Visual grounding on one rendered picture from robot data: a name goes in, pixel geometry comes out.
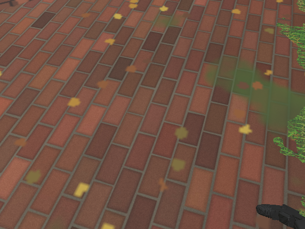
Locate robot right hand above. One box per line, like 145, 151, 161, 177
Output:
255, 204, 305, 229

